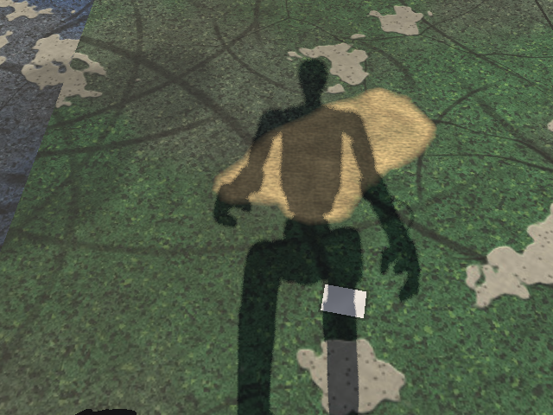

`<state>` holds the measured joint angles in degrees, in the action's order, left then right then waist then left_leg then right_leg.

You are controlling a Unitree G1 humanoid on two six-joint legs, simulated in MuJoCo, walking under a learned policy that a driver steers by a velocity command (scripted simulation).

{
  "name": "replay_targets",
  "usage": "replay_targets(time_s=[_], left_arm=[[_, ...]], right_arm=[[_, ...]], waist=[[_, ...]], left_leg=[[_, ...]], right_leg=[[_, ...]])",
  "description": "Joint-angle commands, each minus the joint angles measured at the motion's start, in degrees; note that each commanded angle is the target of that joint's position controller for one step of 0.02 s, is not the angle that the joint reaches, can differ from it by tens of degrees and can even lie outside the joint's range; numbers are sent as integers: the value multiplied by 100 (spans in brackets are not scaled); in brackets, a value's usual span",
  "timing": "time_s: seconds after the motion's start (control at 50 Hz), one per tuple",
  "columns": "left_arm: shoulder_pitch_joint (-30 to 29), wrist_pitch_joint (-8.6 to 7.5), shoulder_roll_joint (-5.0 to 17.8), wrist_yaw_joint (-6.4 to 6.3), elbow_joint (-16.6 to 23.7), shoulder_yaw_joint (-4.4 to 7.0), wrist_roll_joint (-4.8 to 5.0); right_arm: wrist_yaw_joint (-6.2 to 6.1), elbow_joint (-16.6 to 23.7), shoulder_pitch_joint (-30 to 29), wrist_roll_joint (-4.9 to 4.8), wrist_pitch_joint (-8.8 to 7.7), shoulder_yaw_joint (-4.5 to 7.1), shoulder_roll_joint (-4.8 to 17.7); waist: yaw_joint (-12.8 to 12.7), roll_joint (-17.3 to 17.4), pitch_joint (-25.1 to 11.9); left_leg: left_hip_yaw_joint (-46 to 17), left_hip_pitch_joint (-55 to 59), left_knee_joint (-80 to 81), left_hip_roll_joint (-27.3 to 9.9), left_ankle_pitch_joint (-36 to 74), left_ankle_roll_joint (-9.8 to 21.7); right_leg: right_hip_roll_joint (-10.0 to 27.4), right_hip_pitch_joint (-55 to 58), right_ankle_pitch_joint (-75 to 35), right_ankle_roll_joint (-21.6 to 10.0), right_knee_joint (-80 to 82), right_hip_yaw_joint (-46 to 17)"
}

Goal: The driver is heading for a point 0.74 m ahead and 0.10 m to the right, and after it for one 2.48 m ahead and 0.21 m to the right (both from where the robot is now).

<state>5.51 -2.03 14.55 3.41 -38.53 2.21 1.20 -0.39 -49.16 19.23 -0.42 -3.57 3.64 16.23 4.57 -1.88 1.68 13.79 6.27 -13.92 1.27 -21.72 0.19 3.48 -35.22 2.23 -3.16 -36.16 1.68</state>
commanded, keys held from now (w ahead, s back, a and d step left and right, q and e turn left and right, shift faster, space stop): w+e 0.42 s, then w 0.50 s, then q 0.08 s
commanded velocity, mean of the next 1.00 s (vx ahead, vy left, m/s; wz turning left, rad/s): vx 0.49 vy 0.00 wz -0.35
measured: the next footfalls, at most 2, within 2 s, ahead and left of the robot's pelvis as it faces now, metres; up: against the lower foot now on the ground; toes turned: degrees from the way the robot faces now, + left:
right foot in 0.06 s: +0.20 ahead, -0.10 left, +0.00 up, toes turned -5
left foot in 0.52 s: +0.50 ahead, +0.06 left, +0.00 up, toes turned -20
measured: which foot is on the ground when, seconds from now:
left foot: down 0.00-0.06, up 0.08-0.50, down 0.52-1.00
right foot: up 0.00-0.04, down 0.06-0.52, up 0.54-1.00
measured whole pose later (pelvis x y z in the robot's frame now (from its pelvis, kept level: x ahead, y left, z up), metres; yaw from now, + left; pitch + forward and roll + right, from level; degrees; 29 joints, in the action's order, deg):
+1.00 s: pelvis +0.53 -0.09 +0.01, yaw -20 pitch +2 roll +2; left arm 1.7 -4.5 14.4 2.0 -35.7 1.8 0.4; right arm 0.4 -50.4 23.6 -1.3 -3.2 2.8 16.5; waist 6.9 -1.6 1.5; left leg -0.1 1.0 -16.8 1.2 -19.7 0.0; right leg 2.1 -29.9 0.5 -1.4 -28.7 -1.6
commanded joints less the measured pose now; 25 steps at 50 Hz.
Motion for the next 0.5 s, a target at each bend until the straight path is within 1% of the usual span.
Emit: replay_targets(time_s=[0.02,0.04,0.06,0.08,0.1,0.12,0.14,0.16,0.18,0.2,0.24,0.28,0.32,0.34,0.38,0.42,0.46,0.48,0.5], left_arm=[[60,-45,679,56,552,254,2],[804,-32,926,14,398,400,13],[1774,14,1303,-93,175,594,10],[1864,14,1984,-180,148,718,43],[2009,-59,1644,-180,315,601,9],[1842,-116,1315,-169,272,500,-54],[1512,-148,1158,-174,287,455,-34],[1117,-153,995,-177,349,401,-26],[876,-163,850,-200,443,348,-88],[764,-162,841,-215,499,340,-110],[771,-186,951,-266,456,371,-72],[900,-175,1110,-343,383,416,-57],[1039,-135,1151,-396,311,431,-21],[1123,-113,1162,-413,278,435,-10],[1338,-81,1208,-424,190,450,7],[1460,-59,1165,-430,125,447,44],[1474,-52,1082,-446,75,426,19],[1449,-42,1051,-446,55,420,-1],[1424,-29,949,-438,46,389,-18]], right_arm=[[-110,310,-109,-47,93,300,1225],[-142,340,-198,-59,130,300,1256],[-169,419,-246,-40,100,252,1174],[-53,722,341,186,-51,-27,303],[49,798,-49,52,-303,-34,561],[116,998,-697,-180,-438,66,889],[110,1080,-853,-176,-502,21,811],[71,1023,-866,-39,-502,37,789],[57,993,-757,46,-441,86,856],[62,987,-662,79,-363,100,837],[50,980,-613,133,-248,66,669],[30,1102,-988,146,-197,0,508],[49,1202,-1471,135,-206,-60,384],[71,1245,-1690,115,-223,-80,352],[116,1330,-2000,41,-256,-69,411],[152,1389,-2103,-4,-298,-13,566],[191,1350,-1951,-9,-348,50,707],[198,1305,-1770,-3,-375,80,742],[186,1202,-1422,23,-396,127,773]], waist=[[-481,732,-210],[-919,697,-612],[-1416,377,-1103],[-840,-1176,-1593],[-1104,-739,-2492],[-1249,-392,-1727],[-994,-8,-1124],[-720,258,-696],[-515,129,-568],[-390,77,-495],[-305,67,-397],[-396,6,-235],[-590,-132,-171],[-691,-199,-165],[-836,-273,-183],[-839,-335,-198],[-747,-474,-230],[-649,-553,-237],[-461,-575,-312]], left_leg=[[-269,169,-1196,-1702,6590,627],[-168,-160,-2220,-1572,6739,504],[-147,-1298,-3729,-1341,5583,281],[-356,-4104,-5923,-280,104,-106],[-1767,-4925,-6847,167,-1227,-111],[-2021,-5403,-6755,-189,-711,26],[-1969,-5279,-6218,-432,-215,99],[-1909,-4965,-5672,-612,13,56],[-1932,-4536,-5374,-739,199,1],[-1914,-4278,-5192,-758,290,-80],[-1769,-4092,-4699,-738,455,-286],[-1670,-4060,-3925,-646,1014,-447],[-1640,-3800,-2940,-474,1901,-481],[-1626,-3622,-2513,-368,2264,-482],[-1655,-3368,-2037,-205,2625,-472],[-1828,-3283,-1699,-177,2504,-391],[-1874,-3173,-1549,-237,2222,-227],[-1808,-2973,-1481,-246,2035,-117],[-1683,-2521,-1301,-205,1931,23]], right_leg=[[-498,554,829,-341,-2,497],[-712,1609,710,-529,260,519],[-520,3325,436,-806,588,-75],[1070,5615,785,-1836,706,-3059],[1669,6143,1402,-2319,1671,-5047],[1455,5672,1145,-1929,1847,-4160],[1194,4803,711,-1700,1862,-3401],[948,3957,93,-1530,1933,-2843],[787,3380,-394,-1476,2053,-2504],[682,3008,-572,-1475,2187,-2389],[581,2474,-973,-1499,2309,-2071],[394,2103,-961,-1399,2357,-1750],[137,1906,-520,-1158,2282,-1516],[75,1845,-260,-1063,2234,-1497],[136,1897,145,-961,2145,-1699],[276,2192,493,-889,1876,-2053],[485,2562,591,-805,1572,-2313],[530,2644,497,-748,1404,-2379],[417,2644,269,-648,1117,-2337]])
